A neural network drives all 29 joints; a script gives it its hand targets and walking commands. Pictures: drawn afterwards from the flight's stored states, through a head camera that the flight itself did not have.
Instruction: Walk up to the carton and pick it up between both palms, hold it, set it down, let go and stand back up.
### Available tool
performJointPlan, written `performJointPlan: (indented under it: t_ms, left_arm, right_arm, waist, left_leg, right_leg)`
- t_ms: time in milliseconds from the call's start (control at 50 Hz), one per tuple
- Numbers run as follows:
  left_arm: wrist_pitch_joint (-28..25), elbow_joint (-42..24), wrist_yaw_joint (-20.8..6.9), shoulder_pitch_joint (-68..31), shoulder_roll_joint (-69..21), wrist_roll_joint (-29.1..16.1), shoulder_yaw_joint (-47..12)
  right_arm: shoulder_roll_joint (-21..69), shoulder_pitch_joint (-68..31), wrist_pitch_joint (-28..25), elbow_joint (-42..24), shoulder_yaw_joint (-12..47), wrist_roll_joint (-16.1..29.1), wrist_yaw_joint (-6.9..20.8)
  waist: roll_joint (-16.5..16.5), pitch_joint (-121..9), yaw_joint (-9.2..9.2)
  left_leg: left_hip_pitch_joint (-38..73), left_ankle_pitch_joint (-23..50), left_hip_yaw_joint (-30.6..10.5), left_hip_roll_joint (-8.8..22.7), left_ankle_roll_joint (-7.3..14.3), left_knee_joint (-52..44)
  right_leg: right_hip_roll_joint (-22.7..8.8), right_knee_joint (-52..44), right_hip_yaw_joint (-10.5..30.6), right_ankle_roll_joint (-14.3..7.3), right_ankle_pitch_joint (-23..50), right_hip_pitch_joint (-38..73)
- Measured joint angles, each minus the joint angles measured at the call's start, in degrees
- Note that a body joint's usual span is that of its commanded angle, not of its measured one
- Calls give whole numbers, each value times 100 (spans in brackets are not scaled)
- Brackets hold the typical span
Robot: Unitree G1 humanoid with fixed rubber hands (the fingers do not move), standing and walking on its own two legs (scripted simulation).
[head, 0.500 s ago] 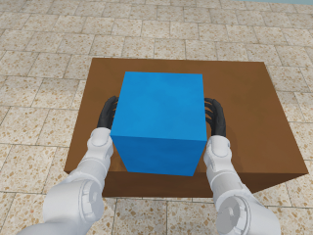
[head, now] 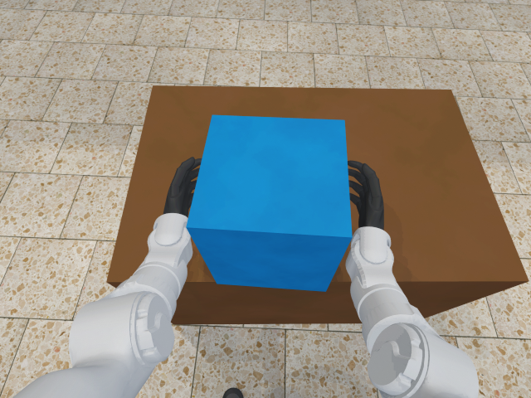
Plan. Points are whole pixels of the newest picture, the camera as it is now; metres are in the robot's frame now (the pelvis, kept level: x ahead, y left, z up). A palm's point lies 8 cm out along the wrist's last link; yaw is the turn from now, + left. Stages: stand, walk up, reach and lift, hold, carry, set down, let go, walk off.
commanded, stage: set down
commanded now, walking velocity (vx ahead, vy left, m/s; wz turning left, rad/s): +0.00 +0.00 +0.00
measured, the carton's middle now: (273, 210) +0.42 +0.03 -0.06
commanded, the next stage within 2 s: none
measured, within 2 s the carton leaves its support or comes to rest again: neither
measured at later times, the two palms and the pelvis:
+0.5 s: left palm (182, 207) +0.40 +0.18 -0.02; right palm (369, 224) +0.39 -0.12 -0.01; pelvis -0.01 +0.00 +0.00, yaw +0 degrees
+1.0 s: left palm (182, 204) +0.40 +0.18 -0.02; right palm (368, 220) +0.40 -0.12 -0.01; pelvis -0.01 +0.00 -0.01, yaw +0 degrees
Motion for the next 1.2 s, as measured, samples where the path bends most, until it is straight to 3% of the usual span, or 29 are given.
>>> performJointPlan:
  t_ms: [520,660,1200]
  left_arm:
    - [-115,-37,-38,-158,-89,299,371]
    - [-12,56,-52,-345,-23,444,582]
    - [210,-468,-169,-334,-149,1017,1029]
  right_arm:
    - [49,-43,-19,-116,-474,-288,142]
    - [113,-221,209,-201,-707,-435,205]
    - [293,-289,301,-529,-1033,-680,299]
  waist:
    - [-11,41,-8]
    - [-36,-31,-8]
    - [-73,-47,-81]
  left_leg:
    - [-305,-75,23,-4,38,294]
    - [-484,-118,30,22,41,434]
    - [-736,-94,-75,-3,25,553]
  right_leg:
    - [-13,331,19,15,-91,-327]
    - [10,465,26,-1,-128,-509]
    - [-14,643,-86,-26,-179,-743]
